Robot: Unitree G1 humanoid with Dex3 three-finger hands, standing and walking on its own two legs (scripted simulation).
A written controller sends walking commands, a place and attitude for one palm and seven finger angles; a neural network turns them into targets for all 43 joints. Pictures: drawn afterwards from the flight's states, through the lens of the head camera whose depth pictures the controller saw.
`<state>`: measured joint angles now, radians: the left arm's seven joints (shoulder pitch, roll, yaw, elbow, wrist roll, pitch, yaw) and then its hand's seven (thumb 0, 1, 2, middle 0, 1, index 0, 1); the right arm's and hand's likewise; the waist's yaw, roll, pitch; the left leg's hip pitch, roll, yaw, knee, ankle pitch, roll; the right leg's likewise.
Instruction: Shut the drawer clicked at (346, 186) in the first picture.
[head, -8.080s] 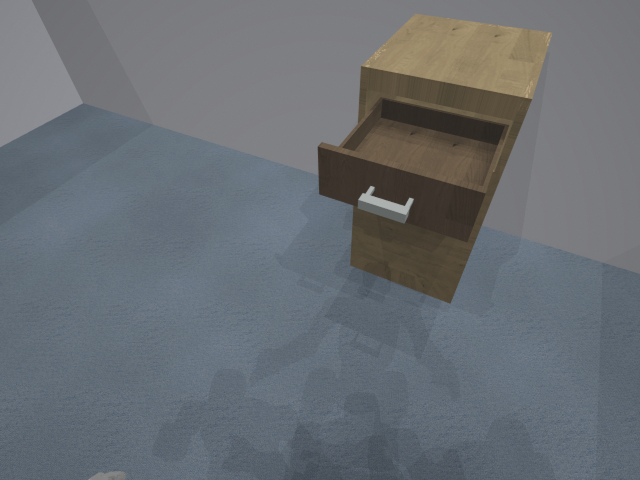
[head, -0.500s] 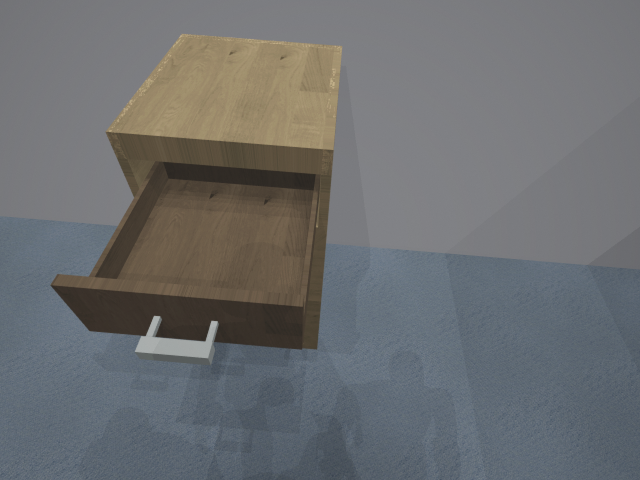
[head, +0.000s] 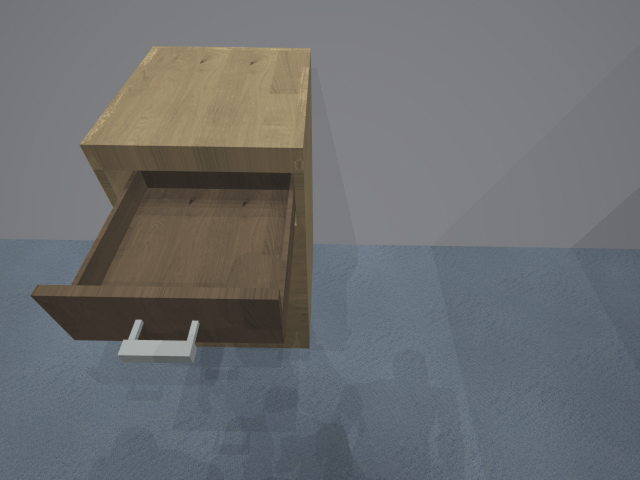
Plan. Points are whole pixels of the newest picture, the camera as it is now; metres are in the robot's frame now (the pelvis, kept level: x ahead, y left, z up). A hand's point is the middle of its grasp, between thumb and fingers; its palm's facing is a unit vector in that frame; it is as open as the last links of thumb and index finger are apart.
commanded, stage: come to a stop and stand still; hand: left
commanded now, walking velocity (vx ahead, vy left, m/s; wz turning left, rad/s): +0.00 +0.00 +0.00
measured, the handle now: (162, 338) +0.33 +0.26 -0.08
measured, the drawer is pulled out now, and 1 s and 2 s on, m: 0.29 0.29 0.29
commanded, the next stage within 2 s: look again from close up in 0.32 s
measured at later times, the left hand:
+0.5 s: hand out of the picture -0.03 +0.16 -0.17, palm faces +0.03 -0.98 -0.18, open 7.3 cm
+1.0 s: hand out of the picture +0.00 +0.15 -0.17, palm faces +0.05 -0.98 -0.17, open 7.3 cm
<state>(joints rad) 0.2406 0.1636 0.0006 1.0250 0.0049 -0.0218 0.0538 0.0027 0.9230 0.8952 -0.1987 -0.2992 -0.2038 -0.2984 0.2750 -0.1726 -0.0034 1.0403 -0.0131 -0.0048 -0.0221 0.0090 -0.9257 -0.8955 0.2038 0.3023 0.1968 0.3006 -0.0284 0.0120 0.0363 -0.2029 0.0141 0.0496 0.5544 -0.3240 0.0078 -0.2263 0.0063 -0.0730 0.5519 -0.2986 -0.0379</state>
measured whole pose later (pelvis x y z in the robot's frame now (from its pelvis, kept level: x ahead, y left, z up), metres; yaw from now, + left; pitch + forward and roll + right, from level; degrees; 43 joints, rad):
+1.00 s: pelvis +0.01 -0.01 +0.01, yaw +1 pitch -1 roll +0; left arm 0.31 0.13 -0.01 1.12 0.00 -0.03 0.03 0.00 0.91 0.90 -0.20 -0.30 -0.20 -0.30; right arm 0.29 -0.12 0.03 1.15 -0.01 -0.02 -0.03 0.00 -0.92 -0.90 0.20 0.30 0.20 0.30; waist 0.00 -0.01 0.03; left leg -0.15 0.02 0.04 0.44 -0.27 -0.01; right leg -0.17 0.01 -0.08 0.45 -0.26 -0.05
